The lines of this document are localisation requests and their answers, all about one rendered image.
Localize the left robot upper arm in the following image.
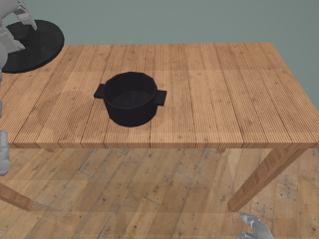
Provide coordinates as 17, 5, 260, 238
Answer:
0, 130, 10, 176

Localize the lid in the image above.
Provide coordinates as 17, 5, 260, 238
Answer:
1, 19, 65, 74

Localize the table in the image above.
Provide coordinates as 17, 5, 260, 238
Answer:
0, 42, 319, 212

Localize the robot right hand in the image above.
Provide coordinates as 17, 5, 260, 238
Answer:
237, 212, 274, 239

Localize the pot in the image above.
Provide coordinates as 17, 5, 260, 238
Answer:
94, 71, 167, 127

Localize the robot left hand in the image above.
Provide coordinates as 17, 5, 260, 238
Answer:
0, 0, 37, 54

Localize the knob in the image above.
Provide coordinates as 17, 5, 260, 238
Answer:
7, 24, 36, 47

